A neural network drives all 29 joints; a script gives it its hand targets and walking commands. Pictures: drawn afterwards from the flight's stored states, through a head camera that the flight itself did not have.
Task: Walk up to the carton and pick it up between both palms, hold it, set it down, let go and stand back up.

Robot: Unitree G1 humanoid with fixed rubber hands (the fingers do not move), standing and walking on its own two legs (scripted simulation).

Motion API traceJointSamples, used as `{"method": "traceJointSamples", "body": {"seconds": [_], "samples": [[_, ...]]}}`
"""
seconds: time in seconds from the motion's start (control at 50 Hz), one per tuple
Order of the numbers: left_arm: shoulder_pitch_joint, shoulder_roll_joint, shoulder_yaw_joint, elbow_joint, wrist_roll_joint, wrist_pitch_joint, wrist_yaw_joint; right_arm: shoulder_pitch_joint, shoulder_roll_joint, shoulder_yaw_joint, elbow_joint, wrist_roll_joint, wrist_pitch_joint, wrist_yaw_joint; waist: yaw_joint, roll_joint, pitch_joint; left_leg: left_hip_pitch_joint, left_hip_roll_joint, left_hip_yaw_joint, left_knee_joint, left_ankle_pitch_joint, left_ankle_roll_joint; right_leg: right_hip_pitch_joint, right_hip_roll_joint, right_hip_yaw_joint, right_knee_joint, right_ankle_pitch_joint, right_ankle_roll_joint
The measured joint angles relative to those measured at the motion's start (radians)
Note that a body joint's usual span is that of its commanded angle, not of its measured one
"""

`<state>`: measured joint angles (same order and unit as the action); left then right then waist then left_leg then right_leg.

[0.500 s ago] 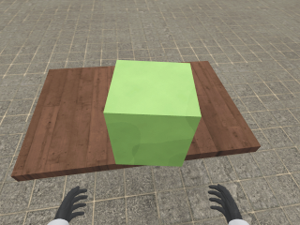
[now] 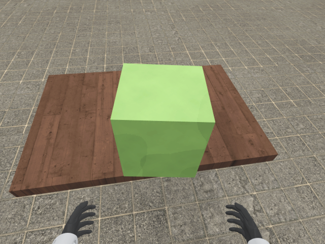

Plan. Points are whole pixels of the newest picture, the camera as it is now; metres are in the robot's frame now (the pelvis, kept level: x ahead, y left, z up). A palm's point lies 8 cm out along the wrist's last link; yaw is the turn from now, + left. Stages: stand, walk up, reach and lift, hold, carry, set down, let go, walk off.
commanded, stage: let go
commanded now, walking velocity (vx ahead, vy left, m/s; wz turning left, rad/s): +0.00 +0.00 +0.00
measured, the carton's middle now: (161, 123) +0.41 +0.01 +0.06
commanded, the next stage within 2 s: stand in 0.26 s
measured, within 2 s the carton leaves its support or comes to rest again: neither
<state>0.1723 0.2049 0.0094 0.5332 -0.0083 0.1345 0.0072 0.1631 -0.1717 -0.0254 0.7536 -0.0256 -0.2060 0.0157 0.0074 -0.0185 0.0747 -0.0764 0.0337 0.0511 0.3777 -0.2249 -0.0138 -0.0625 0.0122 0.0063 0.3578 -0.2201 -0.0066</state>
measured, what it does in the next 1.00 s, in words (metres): stands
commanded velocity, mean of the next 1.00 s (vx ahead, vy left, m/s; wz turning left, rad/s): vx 0.00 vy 0.00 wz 0.00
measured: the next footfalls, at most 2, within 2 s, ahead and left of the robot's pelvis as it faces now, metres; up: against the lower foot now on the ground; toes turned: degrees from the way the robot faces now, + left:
none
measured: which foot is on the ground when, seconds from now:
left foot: down 0.00-1.00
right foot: down 0.00-1.00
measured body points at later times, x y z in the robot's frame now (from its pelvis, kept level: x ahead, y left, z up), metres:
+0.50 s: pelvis -0.01 +0.01 -0.01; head -0.01 +0.01 +0.44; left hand +0.11 +0.24 -0.13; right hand +0.05 -0.27 -0.14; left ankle -0.01 +0.12 -0.75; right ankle -0.01 -0.12 -0.75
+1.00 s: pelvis -0.02 +0.02 -0.01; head -0.03 +0.01 +0.44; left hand +0.08 +0.24 -0.14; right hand -0.07 -0.23 -0.16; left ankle -0.01 +0.12 -0.75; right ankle -0.01 -0.12 -0.75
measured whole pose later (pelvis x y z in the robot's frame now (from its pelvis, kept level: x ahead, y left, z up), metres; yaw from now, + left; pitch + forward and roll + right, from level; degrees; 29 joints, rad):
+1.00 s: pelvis -0.02 +0.02 -0.01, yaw -9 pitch +1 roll +1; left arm 0.35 0.18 0.03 0.80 0.03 -0.02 0.02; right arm 0.36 -0.19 -0.05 0.99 -0.03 0.03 -0.01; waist -0.02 -0.02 -0.05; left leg -0.26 0.06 0.21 0.53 -0.28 0.02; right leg -0.35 0.04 0.17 0.58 -0.25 0.02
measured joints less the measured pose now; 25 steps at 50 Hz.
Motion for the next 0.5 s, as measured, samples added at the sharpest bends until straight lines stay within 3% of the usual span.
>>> {"method": "traceJointSamples", "body": {"seconds": [0.26, 0.38, 0.5], "samples": [[0.005, 0.007, -0.005, -0.001, -0.009, -0.012, -0.001, 0.003, -0.003, 0.001, -0.007, 0.006, -0.004, 0.001, 0.000, 0.001, -0.006, -0.009, 0.001, 0.000, 0.006, 0.004, -0.003, -0.014, 0.001, 0.000, 0.015, -0.001, -0.002], [0.075, 0.014, 0.019, 0.076, 0.048, -0.141, -0.025, 0.030, -0.046, -0.015, -0.002, -0.012, 0.183, 0.003, 0.009, 0.022, -0.076, -0.144, 0.025, 0.037, 0.146, -0.062, 0.003, -0.164, 0.021, 0.037, 0.149, -0.044, -0.002], [0.153, 0.009, 0.026, 0.133, 0.056, -0.153, -0.024, 0.118, -0.079, -0.040, 0.058, -0.019, 0.233, 0.008, -0.002, 0.020, -0.108, -0.215, 0.037, 0.072, 0.208, -0.092, 0.009, -0.251, 0.032, 0.073, 0.211, -0.061, 0.004]]}}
